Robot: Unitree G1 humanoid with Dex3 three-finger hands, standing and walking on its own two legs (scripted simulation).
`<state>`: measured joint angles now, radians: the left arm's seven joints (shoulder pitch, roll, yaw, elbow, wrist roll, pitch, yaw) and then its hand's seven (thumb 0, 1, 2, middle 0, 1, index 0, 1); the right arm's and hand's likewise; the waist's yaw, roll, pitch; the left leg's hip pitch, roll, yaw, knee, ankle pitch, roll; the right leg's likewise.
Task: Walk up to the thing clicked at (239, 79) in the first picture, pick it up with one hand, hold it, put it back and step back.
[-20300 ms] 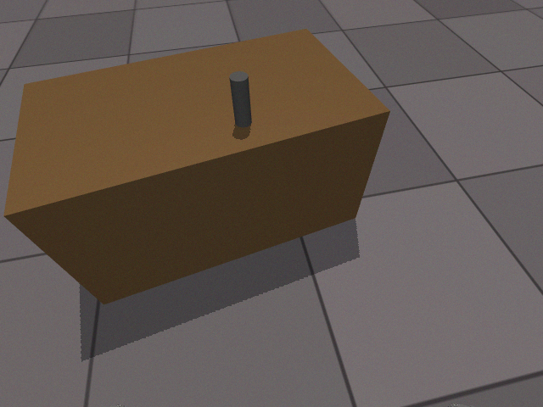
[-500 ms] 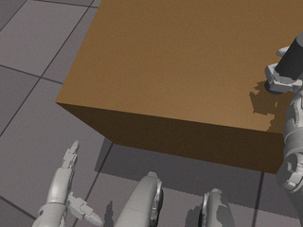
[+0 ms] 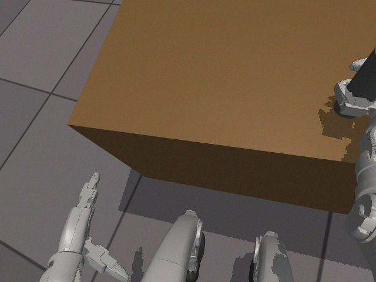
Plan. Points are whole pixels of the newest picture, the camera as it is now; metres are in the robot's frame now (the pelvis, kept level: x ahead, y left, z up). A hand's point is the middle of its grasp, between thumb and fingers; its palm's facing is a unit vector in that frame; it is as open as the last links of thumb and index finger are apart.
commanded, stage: loosen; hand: right
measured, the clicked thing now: (366, 85) +0.51 -0.22 +0.03
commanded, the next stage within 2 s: lower in 0.14 s
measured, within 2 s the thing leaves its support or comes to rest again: neither
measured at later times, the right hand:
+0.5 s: hand (358, 91) +0.51 -0.22 +0.02, palm faces +0.20 +0.98 +0.01, open 7.8 cm
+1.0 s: hand (357, 92) +0.51 -0.22 +0.01, palm faces +0.21 +0.98 +0.01, open 11.5 cm
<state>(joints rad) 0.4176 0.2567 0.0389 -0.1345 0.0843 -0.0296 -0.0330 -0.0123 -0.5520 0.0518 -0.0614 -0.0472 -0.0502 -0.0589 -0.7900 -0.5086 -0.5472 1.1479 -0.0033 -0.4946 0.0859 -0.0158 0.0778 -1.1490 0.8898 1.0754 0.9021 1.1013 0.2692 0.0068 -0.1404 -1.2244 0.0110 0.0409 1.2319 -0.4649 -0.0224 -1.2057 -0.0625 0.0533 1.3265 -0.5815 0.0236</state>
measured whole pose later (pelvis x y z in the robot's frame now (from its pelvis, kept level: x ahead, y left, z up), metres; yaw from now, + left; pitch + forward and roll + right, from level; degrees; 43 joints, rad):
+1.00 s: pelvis +0.00 +0.00 +0.00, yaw +0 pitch +26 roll +4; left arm 0.43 0.26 0.05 -0.15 0.08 -0.03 -0.03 -0.01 -0.54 0.04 -0.07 -0.06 -0.06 -0.06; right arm -0.77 -0.50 -0.54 1.13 0.00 -0.48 0.08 -0.01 0.19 -0.40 0.68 0.55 0.68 0.54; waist 0.27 0.01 -0.14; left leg -1.22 0.01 0.04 1.23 -0.47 -0.03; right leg -1.20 -0.06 0.06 1.33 -0.58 0.02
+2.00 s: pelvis +0.03 -0.01 +0.09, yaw -1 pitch +14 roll +2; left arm 0.32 0.22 -0.09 0.19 -0.03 0.08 -0.03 -0.01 0.07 0.42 -0.12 -0.16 -0.12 -0.17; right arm -0.65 -0.65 -0.40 1.10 -0.05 -0.06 -0.02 -0.01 0.55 -0.05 0.06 0.05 0.06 0.05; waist 0.09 0.00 -0.11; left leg -0.68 0.02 0.02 0.77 -0.33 -0.03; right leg -0.66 -0.05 0.01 0.85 -0.44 0.01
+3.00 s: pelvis +0.02 +0.01 +0.08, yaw -2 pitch +6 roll +1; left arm 0.27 0.22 -0.01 0.50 -0.03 -0.03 0.11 0.01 0.62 0.73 -0.17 -0.25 -0.17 -0.25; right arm 0.42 -0.18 0.00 0.12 0.02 0.13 -0.12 -0.01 0.55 -0.05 0.06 0.05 0.06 0.05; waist 0.01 -0.02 -0.06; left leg -0.57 0.03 0.04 0.86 -0.39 -0.01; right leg -0.53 -0.04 0.03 0.90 -0.46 0.03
